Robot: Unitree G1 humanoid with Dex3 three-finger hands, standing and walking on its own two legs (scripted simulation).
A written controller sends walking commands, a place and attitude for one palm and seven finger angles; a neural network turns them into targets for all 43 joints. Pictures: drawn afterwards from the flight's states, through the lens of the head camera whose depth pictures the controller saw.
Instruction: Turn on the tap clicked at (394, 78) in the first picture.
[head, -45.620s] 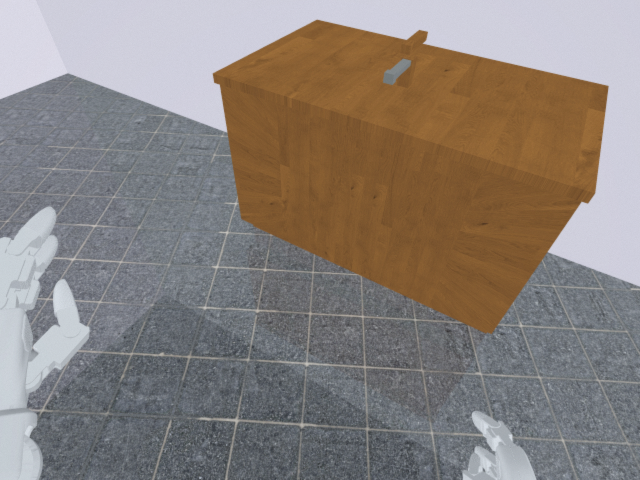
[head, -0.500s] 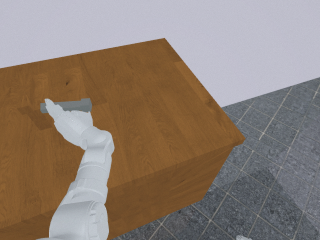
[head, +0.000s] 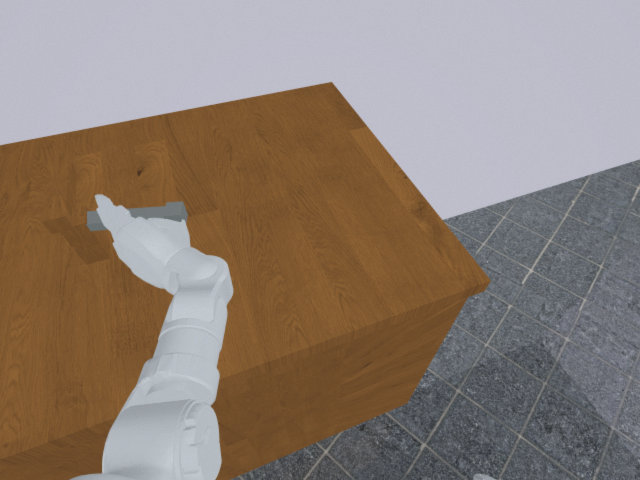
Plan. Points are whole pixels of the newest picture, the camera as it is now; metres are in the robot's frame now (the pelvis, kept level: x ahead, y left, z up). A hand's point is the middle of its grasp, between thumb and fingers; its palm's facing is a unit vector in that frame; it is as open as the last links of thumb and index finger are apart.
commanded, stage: lift the hand up off the lever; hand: left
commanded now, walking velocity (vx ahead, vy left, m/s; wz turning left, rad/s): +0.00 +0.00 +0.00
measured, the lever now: (176, 215) +0.47 +0.22 +0.06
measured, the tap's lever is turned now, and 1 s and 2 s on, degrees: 75 75 75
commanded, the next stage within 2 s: draw the hand back beside the body in 1.36 s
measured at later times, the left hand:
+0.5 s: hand (170, 225) +0.41 +0.20 +0.10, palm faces +0.82 -0.56 -0.12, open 7.8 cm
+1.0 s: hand (169, 218) +0.40 +0.19 +0.12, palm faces +0.81 -0.58 -0.10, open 7.8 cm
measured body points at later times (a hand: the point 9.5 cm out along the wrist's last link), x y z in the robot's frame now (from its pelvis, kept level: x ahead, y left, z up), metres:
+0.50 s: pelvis +0.00 -0.01 +0.01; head +0.01 -0.02 +0.46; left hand +0.36 +0.23 +0.11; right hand +0.13 -0.25 -0.11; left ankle +0.01 +0.14 -0.71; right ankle +0.00 -0.08 -0.71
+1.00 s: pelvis +0.00 +0.00 +0.01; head +0.00 -0.01 +0.46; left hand +0.35 +0.22 +0.13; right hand +0.14 -0.23 -0.11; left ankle +0.01 +0.14 -0.71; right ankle +0.00 -0.08 -0.71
